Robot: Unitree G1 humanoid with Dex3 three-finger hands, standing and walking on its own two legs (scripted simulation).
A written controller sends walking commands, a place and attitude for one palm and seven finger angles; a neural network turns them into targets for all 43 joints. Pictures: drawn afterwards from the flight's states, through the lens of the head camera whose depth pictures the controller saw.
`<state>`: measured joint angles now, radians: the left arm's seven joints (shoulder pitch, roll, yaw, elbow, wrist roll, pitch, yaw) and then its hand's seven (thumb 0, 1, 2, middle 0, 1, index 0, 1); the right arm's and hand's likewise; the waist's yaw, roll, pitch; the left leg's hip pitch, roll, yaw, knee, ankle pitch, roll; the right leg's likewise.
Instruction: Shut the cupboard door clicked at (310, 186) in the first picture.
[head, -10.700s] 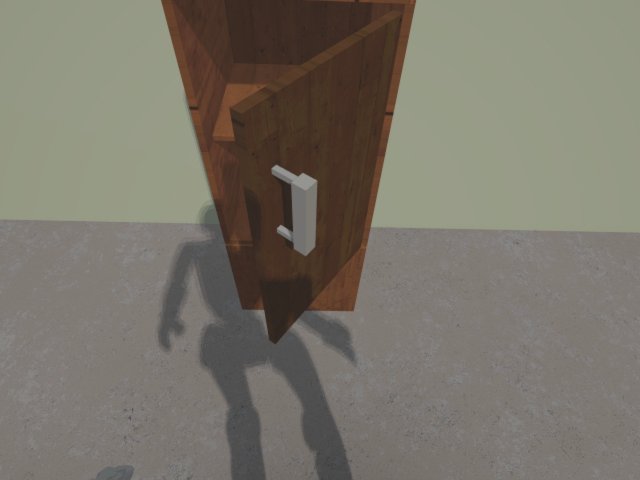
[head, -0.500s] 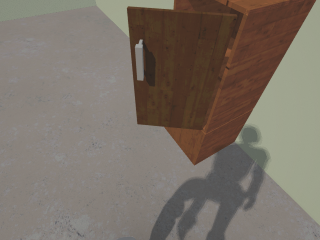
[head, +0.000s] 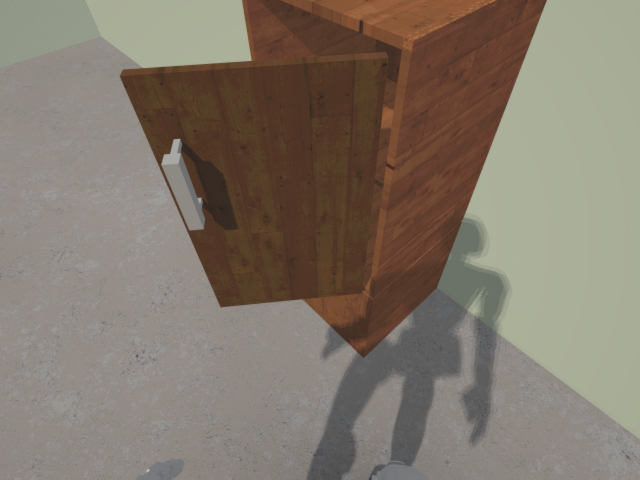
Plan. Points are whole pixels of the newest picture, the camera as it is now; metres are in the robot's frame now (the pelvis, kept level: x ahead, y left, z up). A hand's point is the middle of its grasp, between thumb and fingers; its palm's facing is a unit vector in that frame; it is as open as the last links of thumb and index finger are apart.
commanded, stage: come to a stop and stand still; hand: left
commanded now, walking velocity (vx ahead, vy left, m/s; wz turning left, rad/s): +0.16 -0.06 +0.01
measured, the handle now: (187, 185) +0.53 +0.22 +0.06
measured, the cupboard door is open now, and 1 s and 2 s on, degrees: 53 53 53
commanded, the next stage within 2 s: look again from close up in 1.42 s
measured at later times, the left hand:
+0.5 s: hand out of the picture +0.07 +0.18 -0.18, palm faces +0.10 -0.97 -0.22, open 7.3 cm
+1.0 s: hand out of the picture -0.02 +0.20 -0.16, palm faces +0.01 -0.98 -0.22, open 7.4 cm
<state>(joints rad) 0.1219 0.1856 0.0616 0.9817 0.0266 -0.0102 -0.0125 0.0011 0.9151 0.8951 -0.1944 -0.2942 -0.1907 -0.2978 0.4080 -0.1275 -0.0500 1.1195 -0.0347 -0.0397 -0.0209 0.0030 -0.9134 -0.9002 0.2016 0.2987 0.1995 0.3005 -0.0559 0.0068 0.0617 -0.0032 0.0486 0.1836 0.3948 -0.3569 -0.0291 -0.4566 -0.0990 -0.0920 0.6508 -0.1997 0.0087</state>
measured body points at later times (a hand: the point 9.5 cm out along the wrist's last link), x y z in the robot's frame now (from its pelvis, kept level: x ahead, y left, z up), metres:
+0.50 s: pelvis +0.04 -0.01 +0.00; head +0.07 -0.01 +0.45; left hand +0.07 +0.23 -0.16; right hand +0.15 -0.24 -0.15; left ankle +0.04 +0.11 -0.71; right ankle +0.11 -0.12 -0.73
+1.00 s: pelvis -0.02 +0.02 +0.01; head -0.02 +0.01 +0.46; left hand -0.02 +0.25 -0.15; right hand +0.00 -0.21 -0.16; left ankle +0.03 +0.12 -0.73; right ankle -0.06 -0.09 -0.73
